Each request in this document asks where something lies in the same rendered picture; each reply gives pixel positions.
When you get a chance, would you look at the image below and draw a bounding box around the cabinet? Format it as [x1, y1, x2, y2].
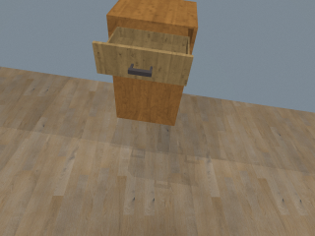
[106, 0, 198, 126]

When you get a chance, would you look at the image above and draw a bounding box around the drawer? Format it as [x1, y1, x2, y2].
[92, 27, 194, 87]

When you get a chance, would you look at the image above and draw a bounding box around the handle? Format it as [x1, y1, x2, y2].
[127, 63, 153, 78]

